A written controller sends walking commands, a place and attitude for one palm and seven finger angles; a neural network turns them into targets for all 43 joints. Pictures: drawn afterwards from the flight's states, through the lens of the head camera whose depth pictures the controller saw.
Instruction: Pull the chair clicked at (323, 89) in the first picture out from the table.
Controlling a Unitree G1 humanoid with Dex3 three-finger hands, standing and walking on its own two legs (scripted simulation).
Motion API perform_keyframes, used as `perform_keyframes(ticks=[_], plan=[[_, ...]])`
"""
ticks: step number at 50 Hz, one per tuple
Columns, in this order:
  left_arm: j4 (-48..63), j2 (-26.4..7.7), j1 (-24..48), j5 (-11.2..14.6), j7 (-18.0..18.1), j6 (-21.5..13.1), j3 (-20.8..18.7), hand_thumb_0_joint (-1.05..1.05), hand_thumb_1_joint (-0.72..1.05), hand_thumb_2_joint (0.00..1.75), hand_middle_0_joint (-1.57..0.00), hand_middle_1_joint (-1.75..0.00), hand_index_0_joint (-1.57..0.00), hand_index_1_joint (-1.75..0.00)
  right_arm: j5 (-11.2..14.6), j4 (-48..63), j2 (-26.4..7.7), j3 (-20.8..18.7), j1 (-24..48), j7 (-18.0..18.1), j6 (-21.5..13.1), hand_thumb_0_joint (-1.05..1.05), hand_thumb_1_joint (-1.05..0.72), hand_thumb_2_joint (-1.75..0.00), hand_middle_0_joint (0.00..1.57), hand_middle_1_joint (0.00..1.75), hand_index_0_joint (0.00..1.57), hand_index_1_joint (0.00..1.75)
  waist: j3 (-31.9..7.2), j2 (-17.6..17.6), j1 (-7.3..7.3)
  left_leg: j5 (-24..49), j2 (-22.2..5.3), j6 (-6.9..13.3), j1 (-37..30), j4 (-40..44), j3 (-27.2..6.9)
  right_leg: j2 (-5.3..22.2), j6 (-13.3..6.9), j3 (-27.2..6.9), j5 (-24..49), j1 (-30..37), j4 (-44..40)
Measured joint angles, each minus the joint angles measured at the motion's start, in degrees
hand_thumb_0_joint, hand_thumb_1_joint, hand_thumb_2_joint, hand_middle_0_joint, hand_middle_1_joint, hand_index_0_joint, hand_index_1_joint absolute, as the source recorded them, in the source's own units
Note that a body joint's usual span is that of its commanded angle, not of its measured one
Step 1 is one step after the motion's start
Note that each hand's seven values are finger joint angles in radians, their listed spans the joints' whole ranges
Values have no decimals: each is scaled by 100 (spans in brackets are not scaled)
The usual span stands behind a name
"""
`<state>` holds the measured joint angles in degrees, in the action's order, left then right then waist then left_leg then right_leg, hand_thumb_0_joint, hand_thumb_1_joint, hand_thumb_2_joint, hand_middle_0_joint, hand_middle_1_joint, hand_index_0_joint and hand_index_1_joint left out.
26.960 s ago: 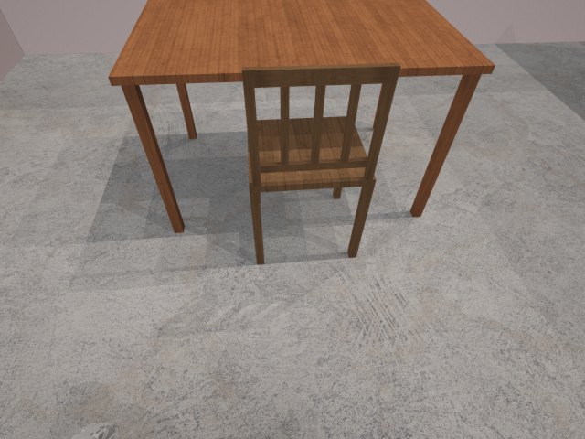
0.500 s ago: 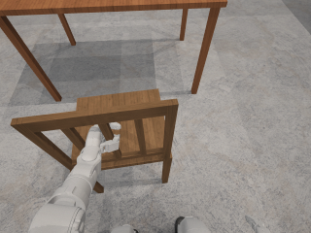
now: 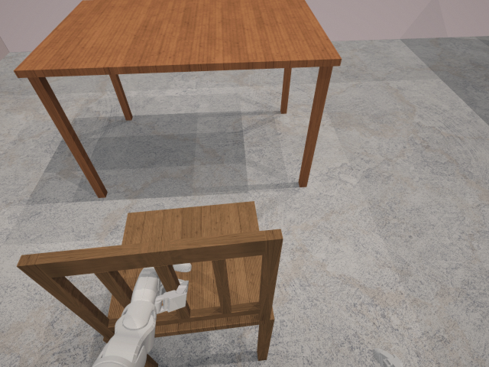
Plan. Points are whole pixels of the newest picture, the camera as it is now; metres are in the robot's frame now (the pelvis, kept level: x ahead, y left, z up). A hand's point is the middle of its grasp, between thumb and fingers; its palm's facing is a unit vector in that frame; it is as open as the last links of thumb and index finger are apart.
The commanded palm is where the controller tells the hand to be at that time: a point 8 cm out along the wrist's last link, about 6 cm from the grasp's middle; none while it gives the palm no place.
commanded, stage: stop walking, hand still on the chair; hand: left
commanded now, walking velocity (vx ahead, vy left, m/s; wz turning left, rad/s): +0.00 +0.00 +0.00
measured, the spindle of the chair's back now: (175, 291) +0.28 +0.15 -0.11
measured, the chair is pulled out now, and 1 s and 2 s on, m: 0.64 0.64 0.64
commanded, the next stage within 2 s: open the thumb and straighten the fingers in 0.46 s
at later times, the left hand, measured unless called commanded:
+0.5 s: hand (179, 295) +0.26 +0.13 -0.06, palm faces +0.00 -0.99 -0.16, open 5.6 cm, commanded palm +0.24 +0.18 -0.04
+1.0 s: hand (176, 288) +0.27 +0.14 -0.06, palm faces +0.00 -0.99 -0.16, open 13.1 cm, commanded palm +0.25 +0.19 -0.04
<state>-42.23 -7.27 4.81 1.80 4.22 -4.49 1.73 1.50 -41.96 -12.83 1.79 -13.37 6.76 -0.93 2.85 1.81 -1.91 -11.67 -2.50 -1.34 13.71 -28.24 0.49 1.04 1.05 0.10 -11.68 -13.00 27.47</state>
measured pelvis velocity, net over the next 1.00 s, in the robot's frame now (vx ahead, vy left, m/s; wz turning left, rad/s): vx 0.04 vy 0.00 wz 0.04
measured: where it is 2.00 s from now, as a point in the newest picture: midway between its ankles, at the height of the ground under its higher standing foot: outside the picture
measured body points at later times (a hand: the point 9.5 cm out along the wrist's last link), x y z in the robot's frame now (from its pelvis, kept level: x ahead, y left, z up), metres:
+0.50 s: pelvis +0.03 +0.01 +0.01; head +0.03 +0.00 +0.45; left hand +0.26 +0.19 -0.05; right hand +0.18 -0.22 -0.09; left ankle +0.04 +0.14 -0.74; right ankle +0.04 -0.13 -0.74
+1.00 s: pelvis +0.04 +0.00 -0.03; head +0.07 -0.02 +0.42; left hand +0.27 +0.19 -0.05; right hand +0.21 -0.24 -0.12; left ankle +0.04 +0.14 -0.74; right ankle +0.04 -0.13 -0.74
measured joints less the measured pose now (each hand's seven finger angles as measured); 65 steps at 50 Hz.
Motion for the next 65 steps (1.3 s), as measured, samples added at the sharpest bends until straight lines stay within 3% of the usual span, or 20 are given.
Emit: perform_keyframes(ticks=[22,29,32,37,43,47,51,65], plan=[[1003,-17,-841,-50,61,195,309,8,66,78,-24,-122,-49,-144,-41,343,179,138,372,-62,15,1,-90,-89,20,30,20,30,-147,-154,143,-24,74,38,-243,343,92,77,59,-71,-40,188,-272],[1088,-34,-923,-4,63,188,298,8,66,78,-24,-122,-49,-144,-25,304,120,118,313,-34,117,1,-90,-89,20,30,20,30,-139,-123,119,-32,48,20,-242,364,68,51,42,-44,-33,212,-332],[1372,-112,-1035,70,-53,336,239,8,63,78,-25,-125,-49,-144,107,392,81,47,216,-255,85,1,-90,-89,20,30,20,30,-301,-162,-20,-107,87,11,108,115,-33,94,35,52,-173,-112,-34],[2106,-278,-1233,138,-247,572,193,5,48,70,-33,-132,-49,-144,147,641,-71,-84,86,-464,-172,1,-90,-89,20,30,20,30,-447,-119,-100,-431,87,-2,775,-605,-129,100,8,125,-512,-731,654],[2726,-289,-1401,167,-280,979,143,2,2,48,-38,-134,-48,-140,116,823,-205,-134,54,-450,-413,2,-91,-89,20,30,20,30,-623,5,-89,-769,98,-11,1358,-1272,-158,118,11,129,-869,-1312,1340],[3003,-302,-1479,195,-319,1262,101,1,-24,35,-38,-123,-43,-127,98,894,-218,-107,53,-377,-530,2,-91,-89,20,30,20,30,-715,81,-52,-924,111,-18,1578,-1543,-190,132,3,153,-1044,-1522,1623],[3290,-286,-1619,217,-370,1454,128,0,-40,27,-33,-104,-36,-106,76,977,-195,-59,30,-329,-648,2,-91,-89,20,30,20,30,-790,129,-15,-1047,125,-29,1733,-1739,-232,148,-5,189,-1189,-1663,1830],[4006,-372,-2051,172,-427,1757,159,-1,-53,21,-7,-21,-7,-20,27,1145,-178,17,-45,-185,-792,2,-90,-89,20,30,20,30,-878,139,39,-1321,123,-82,2048,-2177,-370,148,-48,314,-1496,-1912,2240]])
